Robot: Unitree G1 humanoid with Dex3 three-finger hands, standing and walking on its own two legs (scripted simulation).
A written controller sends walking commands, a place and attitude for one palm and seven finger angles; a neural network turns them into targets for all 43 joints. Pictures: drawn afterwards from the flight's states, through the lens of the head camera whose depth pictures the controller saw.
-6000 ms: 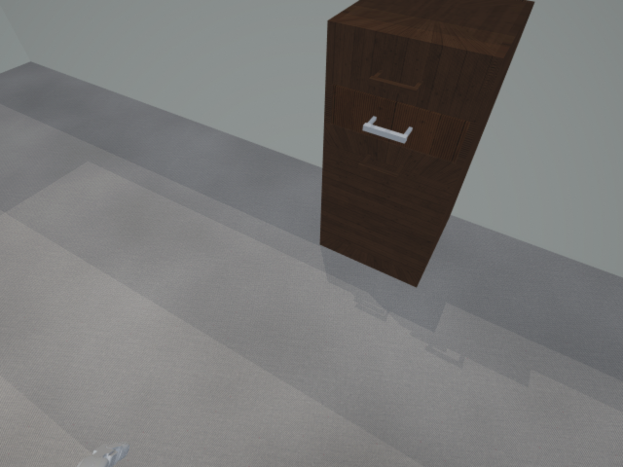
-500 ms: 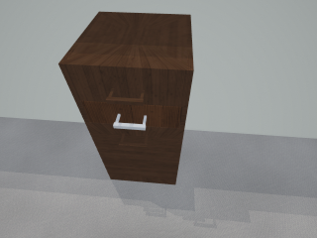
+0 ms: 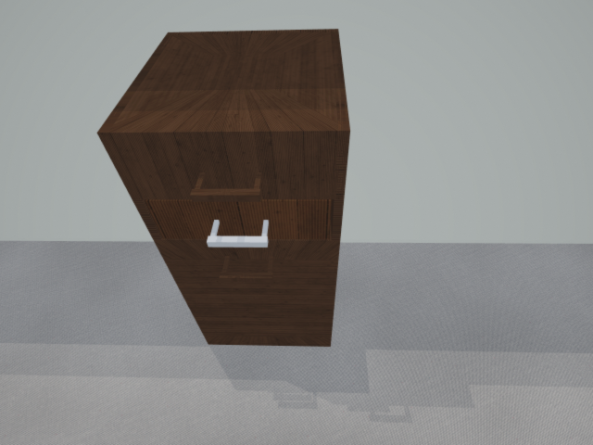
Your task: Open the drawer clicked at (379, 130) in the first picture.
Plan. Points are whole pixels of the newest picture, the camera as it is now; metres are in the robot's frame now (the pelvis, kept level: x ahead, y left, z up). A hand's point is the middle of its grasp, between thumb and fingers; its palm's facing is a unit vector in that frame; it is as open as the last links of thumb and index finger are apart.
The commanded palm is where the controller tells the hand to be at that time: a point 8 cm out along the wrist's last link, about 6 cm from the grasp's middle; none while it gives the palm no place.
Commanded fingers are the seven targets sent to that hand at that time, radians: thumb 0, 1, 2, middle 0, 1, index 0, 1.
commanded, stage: look again from close up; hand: left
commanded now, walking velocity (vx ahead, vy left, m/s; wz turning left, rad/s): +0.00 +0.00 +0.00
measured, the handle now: (239, 233) +0.54 +0.15 -0.10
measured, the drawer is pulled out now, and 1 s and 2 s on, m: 0.00 0.00 0.00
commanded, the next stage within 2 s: raise the hand with hooked fingers in 0.24 s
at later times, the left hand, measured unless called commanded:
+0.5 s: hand out of the picture +0.13 +0.18 -0.09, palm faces -0.04 -0.83 -0.56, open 7.4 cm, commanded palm +0.11 +0.21 -0.04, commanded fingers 0.00 0.69 0.81 -0.22 -0.44 -0.22 -0.44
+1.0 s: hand (154, 395) +0.19 +0.20 -0.02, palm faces +0.14 -0.02 -0.99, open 10.0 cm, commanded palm +0.16 +0.20 +0.02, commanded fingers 0.00 0.11 0.56 -0.26 -0.81 -0.26 -0.81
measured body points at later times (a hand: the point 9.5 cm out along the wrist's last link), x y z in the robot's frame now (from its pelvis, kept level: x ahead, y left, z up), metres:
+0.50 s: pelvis +0.00 -0.02 +0.00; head +0.01 -0.05 +0.45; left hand +0.13 +0.23 -0.05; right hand +0.08 -0.27 -0.14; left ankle -0.03 +0.10 -0.73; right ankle -0.01 -0.13 -0.73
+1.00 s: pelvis -0.03 -0.05 -0.06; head +0.02 -0.08 +0.39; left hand +0.18 +0.20 +0.03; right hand +0.22 -0.23 -0.15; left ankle -0.03 +0.10 -0.73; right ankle -0.01 -0.13 -0.73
